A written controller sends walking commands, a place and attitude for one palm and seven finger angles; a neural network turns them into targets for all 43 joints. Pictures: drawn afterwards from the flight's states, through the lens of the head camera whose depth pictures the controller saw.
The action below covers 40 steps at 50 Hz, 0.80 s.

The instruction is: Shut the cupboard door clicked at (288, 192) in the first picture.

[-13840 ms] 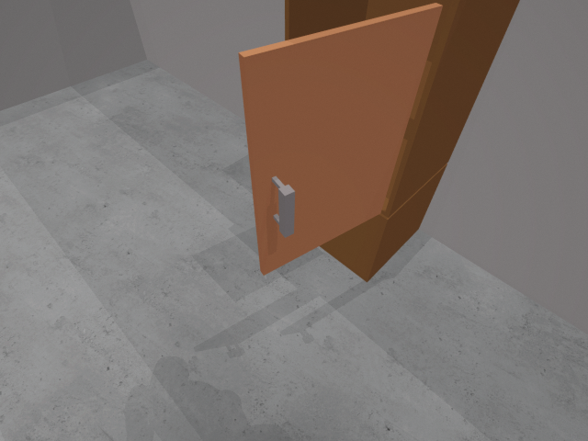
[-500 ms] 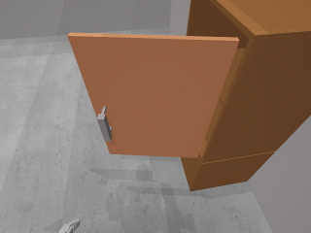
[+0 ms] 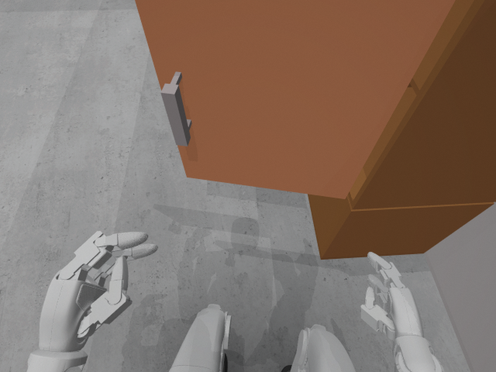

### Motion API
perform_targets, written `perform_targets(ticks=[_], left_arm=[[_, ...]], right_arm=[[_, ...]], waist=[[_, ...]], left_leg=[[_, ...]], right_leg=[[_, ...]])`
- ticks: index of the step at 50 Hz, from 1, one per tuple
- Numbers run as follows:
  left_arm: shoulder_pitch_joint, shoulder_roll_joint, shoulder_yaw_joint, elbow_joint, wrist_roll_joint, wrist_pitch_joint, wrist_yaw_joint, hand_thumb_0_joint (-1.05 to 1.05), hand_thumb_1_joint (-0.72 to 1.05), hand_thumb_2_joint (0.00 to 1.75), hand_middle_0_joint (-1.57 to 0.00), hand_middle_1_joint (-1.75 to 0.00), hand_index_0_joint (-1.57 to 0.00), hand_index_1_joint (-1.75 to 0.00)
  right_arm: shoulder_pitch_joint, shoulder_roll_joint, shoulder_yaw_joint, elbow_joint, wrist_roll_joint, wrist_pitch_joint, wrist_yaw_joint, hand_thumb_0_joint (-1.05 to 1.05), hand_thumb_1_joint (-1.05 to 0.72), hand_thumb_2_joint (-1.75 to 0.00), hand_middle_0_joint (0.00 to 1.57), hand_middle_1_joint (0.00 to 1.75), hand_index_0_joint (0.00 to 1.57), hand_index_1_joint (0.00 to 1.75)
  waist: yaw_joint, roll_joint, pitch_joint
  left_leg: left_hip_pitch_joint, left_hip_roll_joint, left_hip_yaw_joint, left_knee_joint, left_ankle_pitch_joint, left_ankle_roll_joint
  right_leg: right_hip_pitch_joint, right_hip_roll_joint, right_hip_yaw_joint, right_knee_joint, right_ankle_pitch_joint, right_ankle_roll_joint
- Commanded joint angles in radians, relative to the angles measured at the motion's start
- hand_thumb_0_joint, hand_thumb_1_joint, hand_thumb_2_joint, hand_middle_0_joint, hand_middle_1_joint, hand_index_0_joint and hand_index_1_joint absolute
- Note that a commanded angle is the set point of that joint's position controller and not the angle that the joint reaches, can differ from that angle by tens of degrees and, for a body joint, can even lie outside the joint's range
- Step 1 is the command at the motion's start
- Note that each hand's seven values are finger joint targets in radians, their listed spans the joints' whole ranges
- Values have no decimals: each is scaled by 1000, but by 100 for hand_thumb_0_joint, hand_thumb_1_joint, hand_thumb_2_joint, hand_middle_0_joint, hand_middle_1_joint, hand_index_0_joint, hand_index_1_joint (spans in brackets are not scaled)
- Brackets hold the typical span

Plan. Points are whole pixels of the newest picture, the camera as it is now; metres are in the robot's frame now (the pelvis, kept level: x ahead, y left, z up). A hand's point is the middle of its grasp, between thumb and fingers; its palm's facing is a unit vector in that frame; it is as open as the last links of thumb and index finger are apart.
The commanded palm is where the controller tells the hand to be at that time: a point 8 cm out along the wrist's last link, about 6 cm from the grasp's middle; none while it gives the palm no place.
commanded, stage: raise the hand and make a fist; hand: left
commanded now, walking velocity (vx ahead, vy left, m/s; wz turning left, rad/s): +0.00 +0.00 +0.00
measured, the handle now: (180, 110) +0.54 +0.21 +0.06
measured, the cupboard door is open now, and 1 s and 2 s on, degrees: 77 77 77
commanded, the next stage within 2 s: bring the fist close to the handle in 1.32 s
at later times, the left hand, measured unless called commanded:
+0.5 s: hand (142, 288) +0.22 +0.18 +0.04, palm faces -0.10 -0.99 -0.02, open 3.3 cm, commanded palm +0.19 +0.25 +0.06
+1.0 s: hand (122, 255) +0.25 +0.21 +0.07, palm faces +0.01 -1.00 -0.05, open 3.1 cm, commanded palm +0.22 +0.26 +0.06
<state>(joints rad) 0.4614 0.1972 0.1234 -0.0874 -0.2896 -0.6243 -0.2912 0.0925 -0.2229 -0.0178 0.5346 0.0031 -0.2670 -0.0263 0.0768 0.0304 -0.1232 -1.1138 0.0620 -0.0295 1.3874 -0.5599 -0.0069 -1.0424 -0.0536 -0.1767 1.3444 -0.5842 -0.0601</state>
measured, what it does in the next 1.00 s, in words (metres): stands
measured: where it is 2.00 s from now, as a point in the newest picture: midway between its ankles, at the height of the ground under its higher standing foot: outside the picture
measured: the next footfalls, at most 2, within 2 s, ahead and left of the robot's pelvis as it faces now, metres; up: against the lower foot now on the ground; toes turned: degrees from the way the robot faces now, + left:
none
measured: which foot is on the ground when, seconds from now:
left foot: down 0.00-1.00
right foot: down 0.00-1.00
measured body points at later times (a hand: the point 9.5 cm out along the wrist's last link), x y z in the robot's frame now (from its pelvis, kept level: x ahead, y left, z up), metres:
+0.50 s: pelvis +0.00 +0.02 +0.01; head +0.09 +0.03 +0.45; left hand +0.22 +0.23 +0.05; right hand +0.19 -0.24 -0.06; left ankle +0.06 +0.12 -0.60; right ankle +0.04 -0.10 -0.60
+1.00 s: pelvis +0.02 +0.02 +0.02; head +0.10 +0.03 +0.46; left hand +0.24 +0.26 +0.08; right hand +0.20 -0.22 -0.06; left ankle +0.06 +0.12 -0.60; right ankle +0.04 -0.10 -0.60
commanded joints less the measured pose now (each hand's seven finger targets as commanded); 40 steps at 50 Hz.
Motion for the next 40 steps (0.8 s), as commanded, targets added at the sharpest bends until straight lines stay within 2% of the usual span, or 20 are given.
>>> perform_targets(ticks=[1,3,5,6,8,10,12,14,16,19,21,23,25,28,29,32,34,36,38,40], left_arm=[[-1,83,-21,-78,14,156,-72,0,90,90,-75,-90,-75,-90],[74,131,60,-23,12,282,-61,0,90,90,-79,-94,-79,-94],[72,153,131,-111,-10,333,-14,0,90,90,-82,-98,-82,-98],[67,143,148,-149,-16,331,21,0,90,90,-84,-100,-84,-100],[44,156,188,-208,-17,276,99,0,90,90,-88,-104,-88,-104],[31,124,151,-256,-3,182,145,0,90,90,-92,-108,-92,-108],[8,91,76,-250,24,86,150,0,90,90,-95,-112,-95,-112],[-31,63,0,-211,47,30,121,0,90,90,-99,-116,-99,-116],[-24,44,-48,-138,49,17,73,0,90,90,-102,-120,-102,-120],[-19,81,-31,-87,37,62,18,0,90,90,-108,-126,-108,-126],[-8,138,37,-127,27,90,14,0,90,90,-112,-130,-112,-130],[-20,204,125,-205,12,104,43,0,90,90,-115,-134,-115,-134],[-2,173,133,-270,-4,97,80,0,90,90,-119,-138,-119,-138],[7,128,107,-260,2,86,122,0,90,90,-124,-144,-124,-144],[8,93,63,-231,14,90,121,0,90,90,-126,-146,-126,-146],[-17,58,-19,-126,48,119,88,0,90,90,-130,-150,-130,-150],[-50,70,-33,-66,59,148,51,0,90,90,-130,-150,-130,-150],[-94,112,-2,-81,54,159,27,0,90,90,-130,-150,-130,-150],[-123,178,78,-130,35,150,24,0,90,90,-130,-150,-130,-150],[-122,183,117,-195,9,123,30,0,90,90,-130,-150,-130,-150]], right_arm=[[64,-142,-62,-146,40,-20,-44,0,-90,-90,20,30,20,30],[27,-133,-61,-177,49,12,-49,0,-90,-90,20,30,20,30],[6,-113,-60,-204,48,32,-47,0,-90,-90,20,30,20,30],[5,-101,-58,-213,45,38,-48,0,-90,-90,20,30,20,30],[5,-82,-54,-198,34,36,-49,0,-90,-90,20,30,20,30],[42,-72,-52,-180,23,22,-41,0,-90,-90,20,30,20,30],[60,-83,-49,-151,12,7,-31,0,-90,-90,20,30,20,30],[70,-104,-48,-135,6,-4,-27,0,-90,-90,20,30,20,30],[78,-125,-50,-133,11,-12,-30,0,-90,-90,20,30,20,30],[87,-147,-55,-152,25,-14,-38,0,-90,-90,20,30,20,30],[84,-150,-59,-173,31,-8,-45,0,-90,-90,20,30,20,30],[77,-141,-59,-184,26,3,-48,0,-90,-90,20,30,20,30],[77,-124,-56,-193,23,13,-43,0,-90,-90,20,30,20,30],[89,-118,-55,-184,13,28,-35,0,-90,-90,20,30,20,30],[87,-122,-51,-185,11,32,-30,0,-90,-90,20,30,20,30],[96,-140,-46,-179,12,43,-24,0,-90,-90,20,30,20,30],[104,-152,-44,-184,17,47,-28,0,-90,-90,20,30,20,30],[106,-159,-41,-195,19,44,-35,0,-90,-90,20,30,20,30],[105,-157,-40,-197,16,41,-40,0,-90,-90,20,30,20,30],[105,-142,-38,-204,14,39,-40,0,-90,-90,20,30,20,30]], waist=[[-109,-109,-224],[-44,-123,-264],[-7,-108,-320],[2,-122,-334],[17,-73,-323],[0,-22,-313],[-39,-2,-279],[-82,16,-227],[-111,-14,-174],[-106,-36,-168],[-73,-20,-227],[-30,48,-298],[-16,77,-349],[-37,66,-331],[-56,64,-289],[-104,27,-188],[-120,-21,-152],[-111,-19,-172],[-79,15,-238],[-56,39,-322]], left_leg=[[119,-52,-15,-211,92,42],[109,-64,-5,-240,110,40],[139,-70,-2,-267,155,31],[152,-69,-1,-275,176,31],[171,-58,-8,-282,223,28],[207,-53,-12,-296,256,23],[213,-50,-17,-285,241,23],[202,-48,-28,-274,191,25],[164,-50,-34,-274,96,26],[141,-56,-39,-294,16,30],[161,-58,-29,-307,33,31],[201,-61,-30,-324,86,29],[261,-60,-30,-335,169,25],[288,-53,-37,-326,236,22],[278,-50,-37,-324,218,19],[231,-47,-47,-323,126,20],[197,-48,-50,-321,87,24],[192,-51,-49,-322,65,26],[216,-54,-46,-314,126,26],[261,-56,-35,-306,211,23]], right_leg=[[169,50,224,-363,-34,49],[248,43,229,-370,-41,48],[314,32,219,-355,21,53],[328,36,208,-344,56,55],[324,48,182,-308,135,44],[278,51,153,-278,194,36],[197,55,138,-259,179,34],[117,57,129,-253,118,29],[75,55,139,-275,24,31],[88,48,157,-306,-48,32],[132,48,166,-311,-41,30],[180,57,151,-283,25,23],[211,60,126,-260,120,22],[192,72,101,-243,193,23],[164,71,96,-247,180,26],[101,71,95,-268,118,32],[98,70,102,-287,86,33],[111,68,113,-295,63,32],[149,72,117,-274,110,23],[194,69,117,-257,180,22]])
